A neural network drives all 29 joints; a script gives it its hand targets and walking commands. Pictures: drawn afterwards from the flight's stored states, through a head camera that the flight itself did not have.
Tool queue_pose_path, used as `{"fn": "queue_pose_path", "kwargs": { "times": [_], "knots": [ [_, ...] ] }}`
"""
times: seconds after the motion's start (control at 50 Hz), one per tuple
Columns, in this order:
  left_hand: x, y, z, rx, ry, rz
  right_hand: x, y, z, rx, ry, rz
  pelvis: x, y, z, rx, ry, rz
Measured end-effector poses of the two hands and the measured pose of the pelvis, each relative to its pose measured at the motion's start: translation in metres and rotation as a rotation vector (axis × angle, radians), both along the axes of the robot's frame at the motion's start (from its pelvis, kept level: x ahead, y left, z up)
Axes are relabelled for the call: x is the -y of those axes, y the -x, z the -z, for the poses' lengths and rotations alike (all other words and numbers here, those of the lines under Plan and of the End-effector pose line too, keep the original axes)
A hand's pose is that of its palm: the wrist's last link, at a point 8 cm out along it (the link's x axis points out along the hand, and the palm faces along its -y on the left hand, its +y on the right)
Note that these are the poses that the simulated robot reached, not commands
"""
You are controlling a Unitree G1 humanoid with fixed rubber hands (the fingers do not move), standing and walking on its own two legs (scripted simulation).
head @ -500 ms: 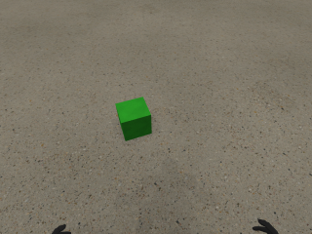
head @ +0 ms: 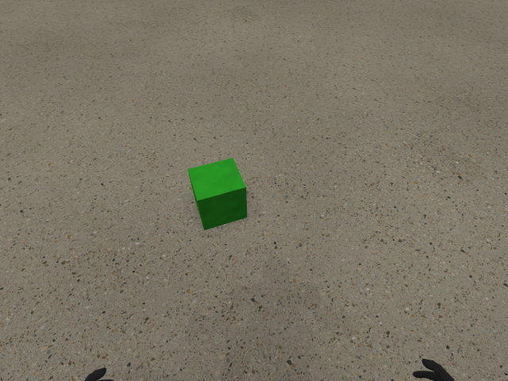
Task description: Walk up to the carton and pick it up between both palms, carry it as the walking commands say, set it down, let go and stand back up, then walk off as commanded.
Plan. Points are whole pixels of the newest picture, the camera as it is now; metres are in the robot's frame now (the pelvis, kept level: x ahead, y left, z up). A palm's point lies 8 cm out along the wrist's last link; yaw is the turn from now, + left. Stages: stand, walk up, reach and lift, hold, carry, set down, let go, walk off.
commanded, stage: stand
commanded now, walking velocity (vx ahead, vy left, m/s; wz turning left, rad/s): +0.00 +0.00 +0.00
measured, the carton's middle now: (218, 194) +0.97 +0.17 -0.67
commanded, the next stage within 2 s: walk up in 0.28 s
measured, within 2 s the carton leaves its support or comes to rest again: neither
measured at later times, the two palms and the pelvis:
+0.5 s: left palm out of the picture +0.10 +0.30 -0.12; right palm out of the picture +0.09 -0.30 -0.11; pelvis +0.01 +0.00 +0.00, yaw +0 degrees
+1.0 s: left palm (43, 365) +0.17 +0.38 -0.12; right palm (421, 340) +0.19 -0.27 -0.11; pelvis +0.11 +0.04 -0.02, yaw +6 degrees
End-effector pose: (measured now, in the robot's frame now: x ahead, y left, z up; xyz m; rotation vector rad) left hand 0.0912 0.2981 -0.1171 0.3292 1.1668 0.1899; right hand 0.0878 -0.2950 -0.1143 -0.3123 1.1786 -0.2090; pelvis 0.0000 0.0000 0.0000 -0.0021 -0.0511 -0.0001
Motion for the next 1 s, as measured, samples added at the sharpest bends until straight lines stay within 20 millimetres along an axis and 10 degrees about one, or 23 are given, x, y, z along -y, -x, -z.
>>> {"fn": "queue_pose_path", "kwargs": {
  "times": [0.5,0.72,1.0],
  "knots": [
    [-0.004,-0.007,-0.002,0.016,-0.001,0.002,0.001,-0.004,0.0,0.006,-0.003,-0.002,-0.001,-0.006,0.001,-0.004,0.002,-0.004],
    [-0.079,0.016,0.006,0.05,-0.07,-0.075,-0.009,-0.055,-0.007,0.073,0.054,-0.135,-0.033,-0.039,0.024,0.012,0.02,-0.086],
    [-0.078,-0.078,-0.001,0.092,-0.042,-0.018,-0.022,-0.099,-0.004,0.068,0.043,-0.128,-0.044,-0.111,0.024,0.012,-0.017,-0.113]
  ]
}}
